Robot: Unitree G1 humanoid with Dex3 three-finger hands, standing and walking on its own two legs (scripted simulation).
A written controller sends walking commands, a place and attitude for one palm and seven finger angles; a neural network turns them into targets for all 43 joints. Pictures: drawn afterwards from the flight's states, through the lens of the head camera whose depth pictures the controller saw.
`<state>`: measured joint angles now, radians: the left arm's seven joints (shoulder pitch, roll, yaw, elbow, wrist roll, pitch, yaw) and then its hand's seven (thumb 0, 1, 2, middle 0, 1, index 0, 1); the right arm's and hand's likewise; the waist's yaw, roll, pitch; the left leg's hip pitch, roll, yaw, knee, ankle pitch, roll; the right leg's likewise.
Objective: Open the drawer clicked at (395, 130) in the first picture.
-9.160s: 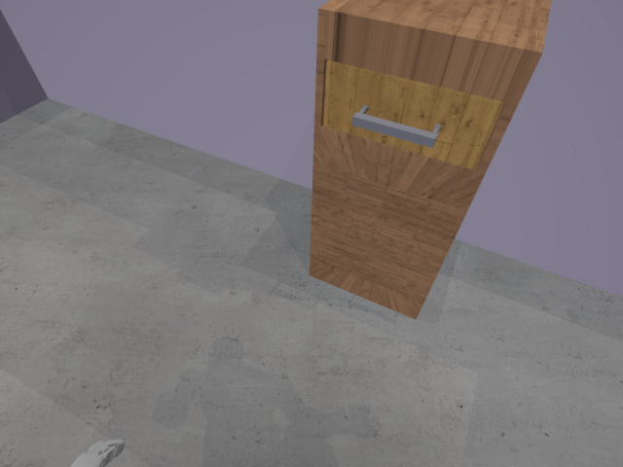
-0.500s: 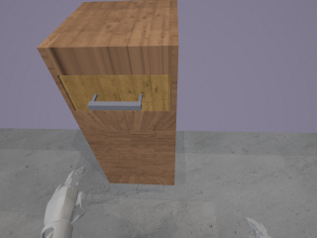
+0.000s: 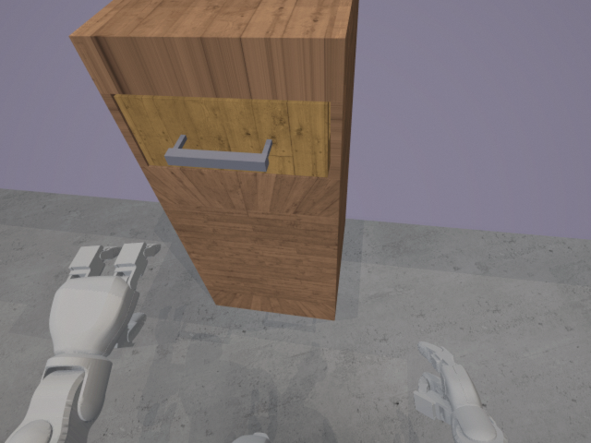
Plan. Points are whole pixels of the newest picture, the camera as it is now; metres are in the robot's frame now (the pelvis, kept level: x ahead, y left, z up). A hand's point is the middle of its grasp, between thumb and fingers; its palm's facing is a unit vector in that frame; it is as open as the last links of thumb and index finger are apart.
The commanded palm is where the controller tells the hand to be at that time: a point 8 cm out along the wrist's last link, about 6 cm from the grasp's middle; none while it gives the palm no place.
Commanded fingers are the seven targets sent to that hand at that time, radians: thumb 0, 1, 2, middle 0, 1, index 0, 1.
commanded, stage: raise the hand with hooked fingers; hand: left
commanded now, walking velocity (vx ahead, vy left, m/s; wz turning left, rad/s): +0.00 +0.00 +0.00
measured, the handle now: (220, 151) +0.58 +0.22 +0.05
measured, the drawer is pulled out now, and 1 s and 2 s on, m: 0.00 0.00 0.00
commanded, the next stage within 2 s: move the hooked fingers above the handle in 1.18 s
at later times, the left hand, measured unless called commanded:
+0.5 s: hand (102, 249) +0.30 +0.28 +0.12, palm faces +0.14 -0.09 -0.99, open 13.2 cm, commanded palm +0.27 +0.28 +0.18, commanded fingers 0.00 -0.50 0.30 -0.30 -1.20 -0.30 -1.20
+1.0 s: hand (94, 223) +0.32 +0.28 +0.15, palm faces -0.02 -0.08 -1.00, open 13.9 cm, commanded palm +0.29 +0.29 +0.22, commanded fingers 0.00 -0.50 0.30 -0.30 -1.20 -0.30 -1.20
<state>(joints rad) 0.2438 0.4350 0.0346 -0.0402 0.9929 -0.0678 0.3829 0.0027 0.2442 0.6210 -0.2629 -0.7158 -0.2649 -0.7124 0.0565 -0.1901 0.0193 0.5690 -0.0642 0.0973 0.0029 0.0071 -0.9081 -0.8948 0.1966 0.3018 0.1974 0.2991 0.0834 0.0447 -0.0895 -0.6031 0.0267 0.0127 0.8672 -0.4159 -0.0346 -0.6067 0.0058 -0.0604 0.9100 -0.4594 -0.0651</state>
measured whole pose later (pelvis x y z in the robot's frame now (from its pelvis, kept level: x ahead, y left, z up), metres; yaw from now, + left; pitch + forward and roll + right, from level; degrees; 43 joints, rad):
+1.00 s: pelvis +0.01 +0.06 +0.05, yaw -2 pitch +0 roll +0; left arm -0.11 0.54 -0.03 -0.02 0.88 -0.01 -0.09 0.00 -0.49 0.30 -0.31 -1.20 -0.31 -1.20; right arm 0.15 -0.25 0.02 0.61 0.00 0.14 0.00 0.01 -0.91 -0.89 0.20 0.30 0.20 0.30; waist 0.08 0.07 0.02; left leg -0.22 -0.04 0.01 0.45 -0.23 0.04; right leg -0.21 -0.03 0.00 0.45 -0.24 0.02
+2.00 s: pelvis +0.02 +0.04 +0.04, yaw -3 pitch +6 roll +0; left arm -0.41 0.47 -0.09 0.38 0.96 -0.07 0.09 0.00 -0.49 0.30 -0.32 -1.20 -0.32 -1.20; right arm 0.22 -0.25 -0.03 0.66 0.02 0.13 -0.03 0.01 -0.91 -0.90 0.20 0.30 0.20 0.30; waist 0.03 0.06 -0.03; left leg -0.34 -0.02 0.01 0.51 -0.27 0.02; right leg -0.35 -0.01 0.00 0.54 -0.29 -0.01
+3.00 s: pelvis +0.02 +0.03 +0.03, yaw -4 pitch +15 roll +0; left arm -0.88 0.50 -0.03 1.01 1.07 -0.03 0.20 0.00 -0.49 0.30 -0.31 -1.20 -0.33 -1.22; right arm 0.38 -0.27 -0.05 0.69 0.01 0.14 -0.03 0.00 -0.91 -0.89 0.20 0.30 0.20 0.30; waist -0.11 0.05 -0.11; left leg -0.58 0.01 0.04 0.65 -0.33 0.01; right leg -0.59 0.03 0.02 0.65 -0.32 -0.02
